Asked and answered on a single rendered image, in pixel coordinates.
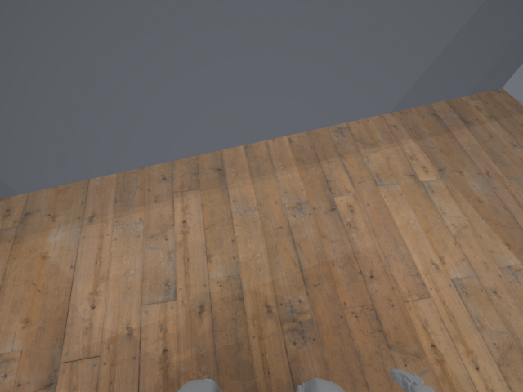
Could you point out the robot right hand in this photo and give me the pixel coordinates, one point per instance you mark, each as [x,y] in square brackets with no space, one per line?
[409,382]

